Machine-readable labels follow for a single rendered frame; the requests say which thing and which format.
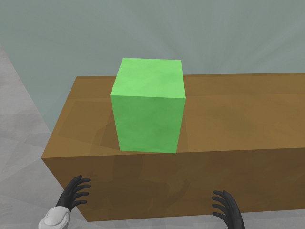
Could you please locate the right robot hand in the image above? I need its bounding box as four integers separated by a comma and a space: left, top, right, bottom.
212, 190, 245, 229

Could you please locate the carton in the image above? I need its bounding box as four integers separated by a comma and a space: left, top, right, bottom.
110, 58, 186, 153

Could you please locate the left robot hand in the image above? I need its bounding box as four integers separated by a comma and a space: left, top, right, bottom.
56, 175, 91, 212

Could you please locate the robot left forearm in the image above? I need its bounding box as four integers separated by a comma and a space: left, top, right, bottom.
38, 206, 70, 229

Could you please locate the pedestal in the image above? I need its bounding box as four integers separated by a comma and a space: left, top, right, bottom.
41, 73, 305, 222

